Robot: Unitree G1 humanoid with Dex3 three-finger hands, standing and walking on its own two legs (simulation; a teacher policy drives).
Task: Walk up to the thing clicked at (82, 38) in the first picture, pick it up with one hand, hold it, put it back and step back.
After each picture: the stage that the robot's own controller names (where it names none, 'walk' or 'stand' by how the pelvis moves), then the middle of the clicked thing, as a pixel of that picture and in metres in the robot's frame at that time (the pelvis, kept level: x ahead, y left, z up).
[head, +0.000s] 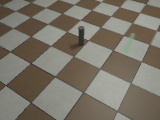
stand; (81, 36) +1.48 -0.03 -0.65
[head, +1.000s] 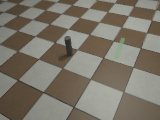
walk; (68, 46) +1.36 +0.21 -0.63
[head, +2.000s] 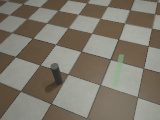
walk; (57, 74) +0.87 +0.29 -0.65
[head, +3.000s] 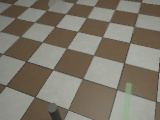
walk; (55, 114) +0.52 +0.24 -0.65
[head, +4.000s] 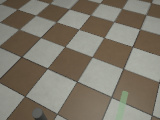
stand; (41, 119) +0.43 +0.33 -0.64
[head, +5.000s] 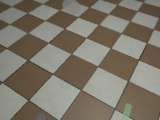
stand; out of the picture +0.43 +0.26 -0.65
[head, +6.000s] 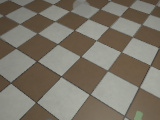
walk; out of the picture +0.39 +0.22 -0.64
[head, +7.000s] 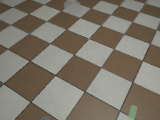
walk; out of the picture +0.41 +0.24 -0.62
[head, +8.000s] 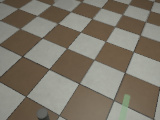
stand; (44, 119) +0.44 +0.24 -0.62
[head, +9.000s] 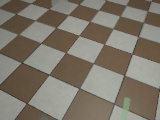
stand; out of the picture +0.41 +0.24 -0.66
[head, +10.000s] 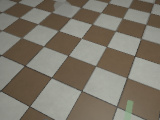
stand; out of the picture +0.41 +0.24 -0.66
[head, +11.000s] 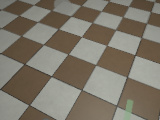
go down; out of the picture +0.40 +0.23 -0.66
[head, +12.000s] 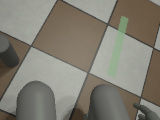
go down; (6, 53) +0.45 +0.30 -0.29
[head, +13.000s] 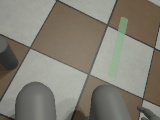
approach; (4, 55) +0.44 +0.31 -0.27
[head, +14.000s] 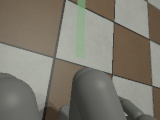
close in; out of the picture +0.41 +0.36 -0.15
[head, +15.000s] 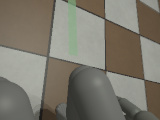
close; out of the picture +0.41 +0.37 -0.15
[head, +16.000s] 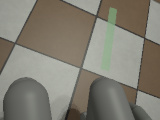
lift; out of the picture +0.34 +0.31 -0.06
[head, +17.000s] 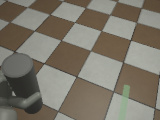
lift; (26, 88) +0.31 +0.17 +0.06
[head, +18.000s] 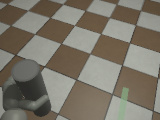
hold; (35, 92) +0.31 +0.16 +0.02
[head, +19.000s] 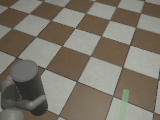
hold; (33, 92) +0.32 +0.17 +0.02
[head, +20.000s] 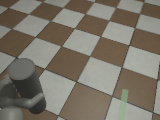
crouch; (30, 90) +0.32 +0.17 +0.03
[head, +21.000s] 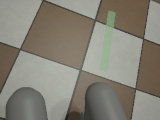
crouch; out of the picture +0.45 +0.29 -0.06
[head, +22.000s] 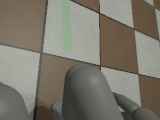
lower; out of the picture +0.40 +0.37 -0.16
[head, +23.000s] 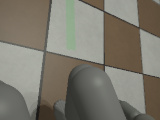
lower; out of the picture +0.39 +0.38 -0.16
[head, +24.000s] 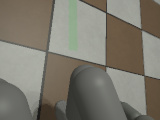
lower; out of the picture +0.39 +0.37 -0.16
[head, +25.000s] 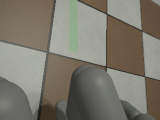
lower; out of the picture +0.38 +0.36 -0.16
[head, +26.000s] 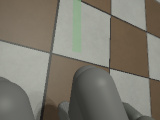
loosen; out of the picture +0.38 +0.36 -0.16
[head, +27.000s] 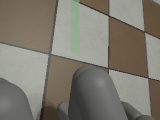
withdraw; out of the picture +0.38 +0.36 -0.16
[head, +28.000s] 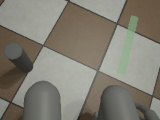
walk; (21, 59) +0.44 +0.29 -0.29
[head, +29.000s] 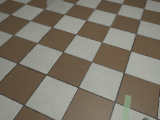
stand; out of the picture +0.37 +0.23 -0.59
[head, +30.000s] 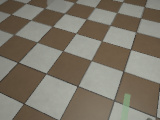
stand; out of the picture +0.38 +0.25 -0.60
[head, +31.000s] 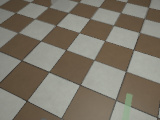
stand; out of the picture +0.39 +0.24 -0.60
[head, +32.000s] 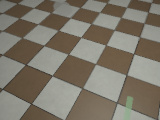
stand; out of the picture +0.40 +0.23 -0.65
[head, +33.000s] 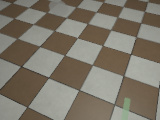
stand; out of the picture +0.37 +0.24 -0.66
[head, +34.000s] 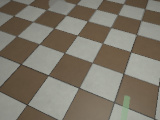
walk; out of the picture +0.37 +0.24 -0.66
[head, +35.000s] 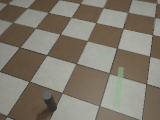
walk; (50, 101) +0.55 +0.28 -0.64
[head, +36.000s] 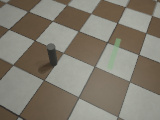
walk; (52, 55) +0.90 +0.23 -0.63
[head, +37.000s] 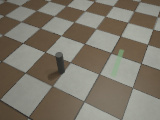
stand; (60, 63) +1.02 +0.24 -0.64
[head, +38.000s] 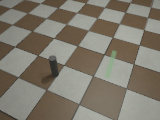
stand; (54, 66) +1.00 +0.24 -0.66
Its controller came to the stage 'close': yes
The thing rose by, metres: 0.67
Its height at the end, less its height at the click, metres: +0.00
